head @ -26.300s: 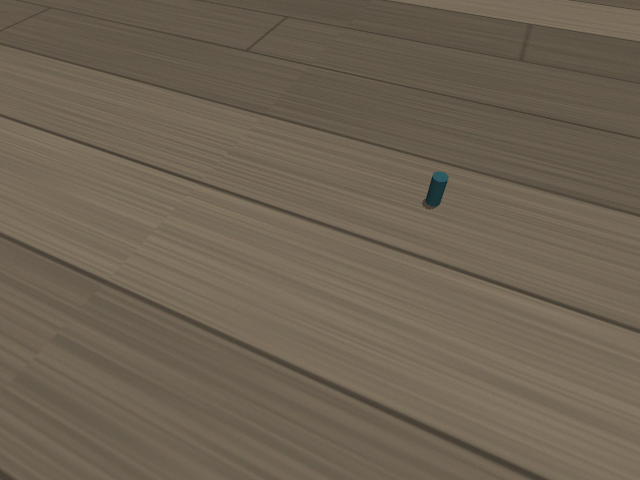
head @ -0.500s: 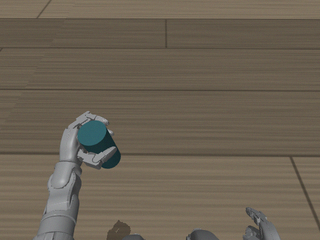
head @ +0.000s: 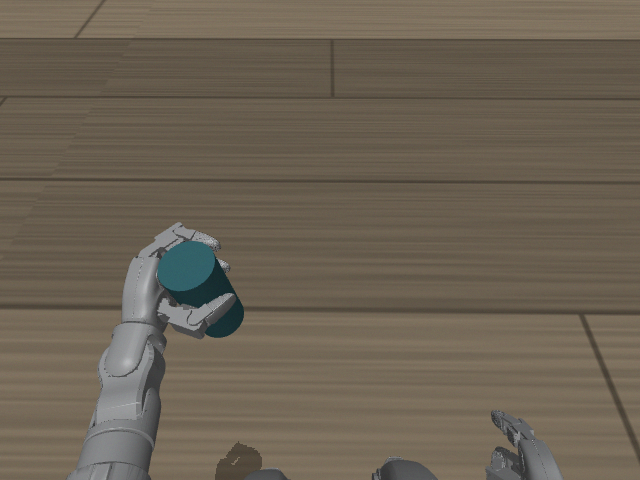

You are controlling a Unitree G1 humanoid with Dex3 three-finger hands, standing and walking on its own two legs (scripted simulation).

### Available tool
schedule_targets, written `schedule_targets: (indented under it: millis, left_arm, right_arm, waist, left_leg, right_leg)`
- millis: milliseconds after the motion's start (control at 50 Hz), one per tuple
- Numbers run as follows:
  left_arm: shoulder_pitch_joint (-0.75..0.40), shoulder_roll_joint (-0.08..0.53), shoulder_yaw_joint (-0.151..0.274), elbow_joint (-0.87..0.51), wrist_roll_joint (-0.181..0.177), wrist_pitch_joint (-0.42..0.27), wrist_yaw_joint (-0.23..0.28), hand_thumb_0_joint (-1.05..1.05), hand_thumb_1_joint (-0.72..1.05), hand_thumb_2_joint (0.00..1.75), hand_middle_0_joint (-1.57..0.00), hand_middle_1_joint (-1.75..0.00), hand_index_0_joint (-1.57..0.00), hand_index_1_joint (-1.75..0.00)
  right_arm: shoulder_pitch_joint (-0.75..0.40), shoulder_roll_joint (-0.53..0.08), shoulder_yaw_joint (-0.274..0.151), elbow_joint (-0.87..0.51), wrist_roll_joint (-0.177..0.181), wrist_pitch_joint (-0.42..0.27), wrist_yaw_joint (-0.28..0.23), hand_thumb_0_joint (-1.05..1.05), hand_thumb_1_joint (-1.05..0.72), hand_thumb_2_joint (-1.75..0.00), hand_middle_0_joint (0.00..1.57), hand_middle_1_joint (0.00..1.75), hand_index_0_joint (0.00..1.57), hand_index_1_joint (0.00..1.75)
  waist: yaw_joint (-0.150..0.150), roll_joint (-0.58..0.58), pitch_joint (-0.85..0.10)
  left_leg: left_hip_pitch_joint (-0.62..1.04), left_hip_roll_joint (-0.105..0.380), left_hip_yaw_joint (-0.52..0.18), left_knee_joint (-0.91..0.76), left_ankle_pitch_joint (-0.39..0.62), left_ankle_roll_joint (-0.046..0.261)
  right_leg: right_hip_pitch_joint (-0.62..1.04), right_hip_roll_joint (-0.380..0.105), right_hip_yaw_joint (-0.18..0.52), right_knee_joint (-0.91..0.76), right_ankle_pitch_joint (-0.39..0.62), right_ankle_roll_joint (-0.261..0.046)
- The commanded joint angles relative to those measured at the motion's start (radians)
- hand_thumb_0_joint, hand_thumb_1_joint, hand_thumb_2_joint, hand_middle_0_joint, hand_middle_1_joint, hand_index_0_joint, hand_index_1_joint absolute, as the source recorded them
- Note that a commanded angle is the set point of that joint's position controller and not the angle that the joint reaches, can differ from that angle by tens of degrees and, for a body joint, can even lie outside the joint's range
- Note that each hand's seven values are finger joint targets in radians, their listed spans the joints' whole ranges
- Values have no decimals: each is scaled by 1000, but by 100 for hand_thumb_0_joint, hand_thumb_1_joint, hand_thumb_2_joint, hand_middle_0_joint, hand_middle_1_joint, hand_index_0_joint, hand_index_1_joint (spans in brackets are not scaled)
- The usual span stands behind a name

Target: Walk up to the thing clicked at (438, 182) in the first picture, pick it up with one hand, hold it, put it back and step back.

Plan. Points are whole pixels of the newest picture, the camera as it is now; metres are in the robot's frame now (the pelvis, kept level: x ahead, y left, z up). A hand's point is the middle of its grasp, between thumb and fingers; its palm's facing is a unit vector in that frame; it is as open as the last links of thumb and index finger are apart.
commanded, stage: crouch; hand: left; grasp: from the side
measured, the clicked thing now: (206, 293) +0.33 +0.16 +0.03
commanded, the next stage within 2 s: lower in 1.90 s
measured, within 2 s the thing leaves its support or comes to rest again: neither
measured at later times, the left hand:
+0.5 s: hand (220, 320) +0.35 +0.17 -0.09, palm faces +0.00 -1.00 +0.02, open 9.1 cm
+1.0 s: hand (241, 363) +0.36 +0.18 -0.34, palm faces +0.00 -1.00 +0.00, open 9.1 cm
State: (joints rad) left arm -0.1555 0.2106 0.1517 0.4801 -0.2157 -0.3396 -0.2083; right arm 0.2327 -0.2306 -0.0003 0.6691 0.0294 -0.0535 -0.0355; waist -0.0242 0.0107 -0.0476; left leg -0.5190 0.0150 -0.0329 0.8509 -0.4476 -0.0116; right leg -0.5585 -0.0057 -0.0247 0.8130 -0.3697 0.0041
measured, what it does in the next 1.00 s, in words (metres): lowers itself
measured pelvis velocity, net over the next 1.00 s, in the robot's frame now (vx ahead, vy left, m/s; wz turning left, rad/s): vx -0.08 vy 0.01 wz -0.01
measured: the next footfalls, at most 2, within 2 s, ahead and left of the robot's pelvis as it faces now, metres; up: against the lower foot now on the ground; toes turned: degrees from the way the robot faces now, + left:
none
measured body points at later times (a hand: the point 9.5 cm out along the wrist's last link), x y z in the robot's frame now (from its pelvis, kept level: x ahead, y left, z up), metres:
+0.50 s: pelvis -0.02 +0.00 -0.09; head +0.10 +0.02 +0.35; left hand +0.34 +0.23 -0.09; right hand +0.11 -0.26 -0.19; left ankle -0.01 +0.13 -0.70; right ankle +0.02 -0.12 -0.70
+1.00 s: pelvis -0.08 +0.01 -0.29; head +0.12 +0.04 +0.11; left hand +0.36 +0.24 -0.34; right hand +0.03 -0.26 -0.42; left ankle -0.01 +0.13 -0.70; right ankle +0.02 -0.12 -0.70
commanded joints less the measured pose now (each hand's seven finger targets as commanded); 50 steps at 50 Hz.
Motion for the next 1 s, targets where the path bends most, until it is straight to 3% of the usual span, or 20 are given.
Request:
schedule_targets:
  millis: [0, 20, 60, 80, 100, 140, 200, 260, 360, 400, 420, 520, 560, 620, 660, 720, 740, 800, 820, 980]
  left_arm:
    - [-303, 155, 60, -286, -9, -90, 1, 0, 29, 120, -128, -137, -130, -136]
    - [-234, 124, 44, -161, 0, -78, 1, 0, 30, 118, -127, -135, -129, -134]
    - [-282, 159, 69, -260, 2, -96, 6, 0, 27, 118, -127, -136, -129, -135]
    - [-216, 102, 50, -112, 2, -84, 10, 0, 25, 117, -126, -134, -128, -134]
    - [-256, 97, 47, -180, -10, -100, 11, 0, 24, 116, -124, -133, -126, -132]
    - [-238, 107, 73, -118, -9, -115, 21, 0, 22, 115, -123, -131, -124, -131]
    - [-293, 108, 60, -96, 6, -161, 20, 0, 24, 116, -122, -132, -124, -131]
    - [-355, 132, 83, -77, 14, -222, 11, 0, 25, 116, -122, -131, -124, -131]
    - [-391, 124, 98, 125, 12, -313, -21, 0, 23, 117, -123, -133, -124, -132]
    - [-386, 156, 135, 191, 16, -355, -28, 0, 20, 118, -124, -134, -125, -134]
    - [-400, 129, 111, 207, 14, -374, -38, 0, 20, 119, -125, -135, -126, -135]
    - [-502, 231, 178, 210, 20, -448, -50, 0, 24, 125, -129, -140, -130, -140]
    - [-577, 213, 143, 226, 25, -463, -62, 0, 21, 126, -130, -141, -130, -142]
    - [-628, 253, 187, 222, 21, -471, -61, 0, 21, 126, -128, -139, -128, -140]
    - [-644, 259, 209, 245, 14, -473, -58, 0, 21, 127, -126, -139, -126, -140]
    - [-687, 256, 206, 308, 29, -471, -56, 0, 27, 130, -127, -140, -127, -141]
    - [-693, 223, 180, 336, 35, -469, -59, 0, 28, 130, -128, -141, -128, -142]
    - [-738, 258, 206, 399, 51, -478, -59, 0, 24, 128, -127, -141, -128, -141]
    - [-773, 247, 187, 407, 58, -482, -61, 0, 25, 128, -127, -140, -127, -141]
    - [-961, 379, 260, 455, 108, -532, -10, 0, 20, 128, -126, -141, -127, -142]
  right_arm:
    - [-37, -130, -53, -126, -5, -46, -6, 0, -86, -90, 20, 30, 20, 30]
    - [-34, -134, -53, -125, -4, -45, -7, 0, -86, -90, 20, 30, 20, 30]
    - [-26, -131, -57, -126, -8, -43, 1, 0, -87, -90, 20, 30, 20, 30]
    - [-25, -135, -57, -118, -6, -45, -1, 0, -87, -90, 20, 30, 20, 30]
    - [-24, -129, -55, -116, -11, -45, 3, 0, -87, -90, 20, 30, 20, 30]
    - [-16, -134, -60, -104, -14, -49, 6, 0, -87, -90, 20, 30, 20, 30]
    - [2, -140, -67, -89, -21, -51, 18, 0, -87, -90, 20, 30, 20, 30]
    - [1, -143, -74, -83, -28, -59, 26, 0, -87, -90, 20, 30, 20, 30]
    - [5, -157, -76, -84, -45, -73, 41, 0, -89, -90, 20, 30, 20, 30]
    - [9, -163, -72, -78, -51, -77, 50, 0, -89, -90, 20, 30, 20, 30]
    - [3, -158, -64, -82, -54, -78, 56, 0, -89, -90, 20, 30, 20, 30]
    - [31, -185, -53, -95, -64, -73, 69, 0, -88, -90, 20, 30, 20, 30]
    - [27, -192, -55, -88, -71, -72, 71, 0, -88, -90, 20, 30, 20, 30]
    - [39, -203, -58, -79, -77, -65, 71, 0, -89, -91, 20, 30, 20, 30]
    - [34, -213, -57, -73, -80, -60, 78, 0, -89, -91, 20, 30, 20, 30]
    - [39, -220, -60, -55, -84, -54, 81, 0, -89, -91, 20, 30, 20, 30]
    - [38, -221, -62, -51, -87, -53, 84, 0, -89, -91, 20, 30, 20, 30]
    - [45, -221, -54, -35, -95, -54, 89, 0, -89, -90, 20, 30, 20, 30]
    - [40, -221, -50, -33, -99, -52, 94, 0, -89, -90, 20, 30, 20, 30]
    - [49, -240, -24, -16, -129, -41, 113, 0, -90, -91, 20, 30, 20, 30]
  waist:
    - [13, 44, -279]
    - [-3, -4, -214]
    - [13, 40, -275]
    - [-14, -28, -219]
    - [-5, -21, -229]
    - [-11, -49, -239]
    - [-26, -2, -269]
    - [-20, 20, -310]
    - [-58, -23, -351]
    - [-40, -16, -390]
    - [-39, 13, -421]
    - [-28, 58, -630]
    - [-56, 69, -659]
    - [-49, 75, -746]
    - [-42, 80, -753]
    - [-75, 81, -748]
    - [-84, 68, -736]
    - [-102, 33, -721]
    - [-107, 54, -709]
    - [-130, 112, -751]
  left_leg:
    - [68, -19, 21, -127, 215, 16]
    - [41, -16, 16, -124, 224, 17]
    - [48, -19, 23, -106, 242, 16]
    - [20, -15, 20, -99, 231, 20]
    - [4, -15, 20, -83, 231, 21]
    - [-30, -15, 17, -57, 241, 23]
    - [-56, -14, 10, -7, 280, 17]
    - [-118, -20, 10, 60, 235, 16]
    - [-334, -27, 1, 241, 186, 23]
    - [-458, -36, 3, 326, 127, 23]
    - [-489, -38, -1, 359, 105, 22]
    - [-628, -44, -7, 532, 145, 23]
    - [-685, -44, -7, 599, 135, 24]
    - [-737, -46, -7, 672, 148, 26]
    - [-760, -46, -16, 695, 135, 21]
    - [-822, -46, -18, 751, 79, 23]
    - [-854, -47, -16, 768, 59, 23]
    - [-982, -49, -4, 847, -10, 29]
    - [-992, -50, -4, 863, -37, 28]
    - [-1148, -61, 15, 1009, -143, 28]
  right_leg:
    - [168, 6, -8, -103, 207, -20]
    - [154, 10, -13, -98, 215, -19]
    - [163, 6, -5, -88, 238, -19]
    - [128, 8, -8, -83, 232, -18]
    - [126, 7, -7, -75, 236, -16]
    - [114, 5, -6, -53, 254, -15]
    - [35, 6, -6, 16, 265, -24]
    - [-41, 3, 2, 84, 232, -27]
    - [-223, 4, 1, 247, 191, -26]
    - [-312, 2, 5, 335, 137, -29]
    - [-374, 0, 8, 372, 103, -32]
    - [-487, -5, 18, 548, 128, -37]
    - [-561, -5, 26, 612, 120, -40]
    - [-599, -8, 31, 679, 124, -41]
    - [-670, -3, 12, 734, 88, -47]
    - [-768, -3, 1, 785, 30, -48]
    - [-797, -2, -3, 803, 17, -48]
    - [-850, -5, 0, 855, -31, -42]
    - [-901, -6, -6, 878, -56, -45]
    - [-1023, -13, -25, 1026, -133, -39]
